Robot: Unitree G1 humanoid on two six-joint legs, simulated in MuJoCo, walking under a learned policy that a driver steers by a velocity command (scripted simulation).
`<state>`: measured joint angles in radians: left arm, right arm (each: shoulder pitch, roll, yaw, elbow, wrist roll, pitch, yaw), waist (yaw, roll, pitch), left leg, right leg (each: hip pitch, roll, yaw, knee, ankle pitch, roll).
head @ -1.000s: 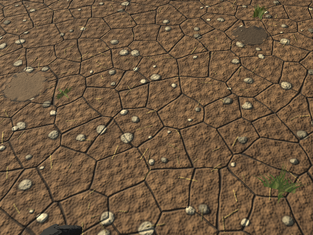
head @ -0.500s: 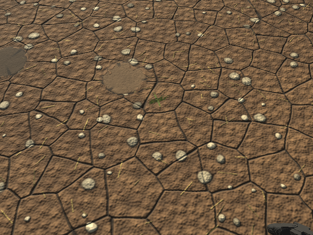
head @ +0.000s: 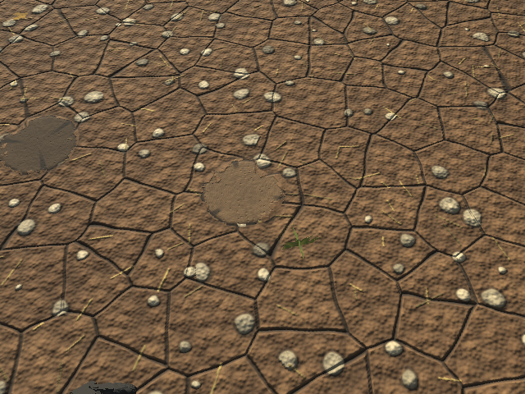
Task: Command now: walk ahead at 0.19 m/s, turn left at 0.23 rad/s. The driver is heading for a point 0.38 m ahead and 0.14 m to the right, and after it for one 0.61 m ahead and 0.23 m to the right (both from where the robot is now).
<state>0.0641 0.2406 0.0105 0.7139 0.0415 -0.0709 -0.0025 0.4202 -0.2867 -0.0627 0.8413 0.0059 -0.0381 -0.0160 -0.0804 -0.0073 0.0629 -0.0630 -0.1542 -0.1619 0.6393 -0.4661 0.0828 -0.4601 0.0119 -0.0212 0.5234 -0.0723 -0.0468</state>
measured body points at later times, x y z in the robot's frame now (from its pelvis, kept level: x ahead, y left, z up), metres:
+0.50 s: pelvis +0.07 +0.00 +0.03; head +0.07 +0.02 +0.48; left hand +0.21 +0.26 -0.10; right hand +0.07 -0.28 -0.09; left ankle +0.05 +0.10 -0.72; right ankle +0.09 -0.12 -0.66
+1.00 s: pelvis +0.23 -0.13 +0.01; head +0.26 -0.16 +0.46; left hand +0.47 +0.05 -0.10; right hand +0.15 -0.39 -0.12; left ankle +0.22 +0.04 -0.63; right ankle +0.22 -0.19 -0.72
